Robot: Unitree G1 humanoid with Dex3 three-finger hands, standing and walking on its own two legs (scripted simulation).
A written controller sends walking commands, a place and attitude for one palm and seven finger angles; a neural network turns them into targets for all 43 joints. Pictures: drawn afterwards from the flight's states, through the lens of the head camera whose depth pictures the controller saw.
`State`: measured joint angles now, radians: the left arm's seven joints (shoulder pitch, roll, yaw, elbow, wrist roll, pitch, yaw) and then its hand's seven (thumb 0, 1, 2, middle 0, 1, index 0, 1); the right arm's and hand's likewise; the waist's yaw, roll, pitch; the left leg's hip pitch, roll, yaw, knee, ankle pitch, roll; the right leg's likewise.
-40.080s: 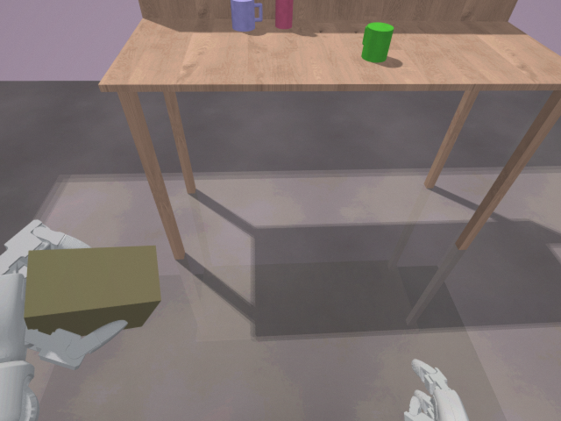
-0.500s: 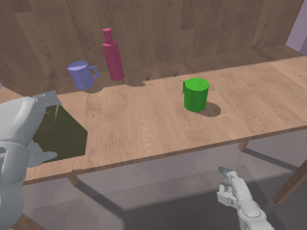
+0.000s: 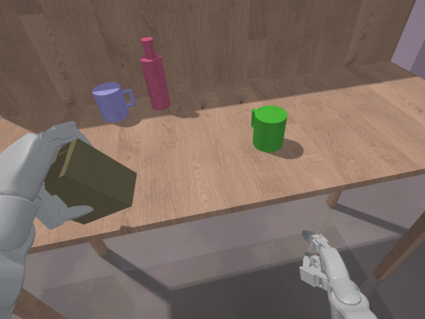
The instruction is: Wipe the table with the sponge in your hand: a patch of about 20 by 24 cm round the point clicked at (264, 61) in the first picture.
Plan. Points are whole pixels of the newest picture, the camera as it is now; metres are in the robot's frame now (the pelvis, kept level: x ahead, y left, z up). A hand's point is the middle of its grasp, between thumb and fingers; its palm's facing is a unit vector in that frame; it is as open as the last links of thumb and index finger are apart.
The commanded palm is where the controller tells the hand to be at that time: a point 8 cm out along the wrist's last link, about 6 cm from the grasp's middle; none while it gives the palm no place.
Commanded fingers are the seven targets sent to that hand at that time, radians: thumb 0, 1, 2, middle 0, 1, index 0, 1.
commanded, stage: step back with the hand held close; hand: left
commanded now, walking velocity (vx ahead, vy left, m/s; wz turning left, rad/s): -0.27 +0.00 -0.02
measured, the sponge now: (91, 190) +0.23 +0.25 +0.18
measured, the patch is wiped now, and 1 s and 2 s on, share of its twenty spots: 0.95 0.95 0.95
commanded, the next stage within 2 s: stop stepping back and stand still in 1.38 s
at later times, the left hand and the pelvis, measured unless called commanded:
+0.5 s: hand (79, 171) +0.21 +0.23 +0.24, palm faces +0.36 -0.78 -0.51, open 10.3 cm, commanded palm +0.14 +0.30 +0.27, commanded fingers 0.00 0.10 1.30 -1.20 -1.60 -1.20 -1.60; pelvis -0.02 +0.02 -0.01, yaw -1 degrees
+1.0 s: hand (2, 224) +0.12 +0.27 +0.24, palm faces +0.47 -0.81 -0.35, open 10.3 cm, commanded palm +0.06 +0.32 +0.27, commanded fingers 0.00 0.10 1.30 -1.20 -1.60 -1.20 -1.60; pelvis -0.10 +0.04 -0.02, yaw +1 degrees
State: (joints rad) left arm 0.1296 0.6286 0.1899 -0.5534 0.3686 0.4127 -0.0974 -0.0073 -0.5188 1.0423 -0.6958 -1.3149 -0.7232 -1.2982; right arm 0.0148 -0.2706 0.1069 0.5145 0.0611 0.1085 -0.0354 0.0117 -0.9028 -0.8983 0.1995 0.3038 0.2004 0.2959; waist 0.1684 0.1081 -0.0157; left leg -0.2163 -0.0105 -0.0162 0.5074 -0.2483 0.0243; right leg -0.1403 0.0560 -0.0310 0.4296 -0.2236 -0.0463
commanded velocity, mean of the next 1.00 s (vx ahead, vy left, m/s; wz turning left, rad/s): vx -0.31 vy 0.00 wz -0.01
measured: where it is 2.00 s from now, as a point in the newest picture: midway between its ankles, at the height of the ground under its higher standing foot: outside the picture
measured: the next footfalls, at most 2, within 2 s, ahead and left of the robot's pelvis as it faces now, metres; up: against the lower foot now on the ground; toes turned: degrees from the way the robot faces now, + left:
right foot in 1.22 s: -0.17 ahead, -0.13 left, +0.00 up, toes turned +0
left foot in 1.36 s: -0.05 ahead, +0.10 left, +0.00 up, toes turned -4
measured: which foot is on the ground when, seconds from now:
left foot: down 0.00-1.00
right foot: down 0.00-0.94, up 0.96-1.00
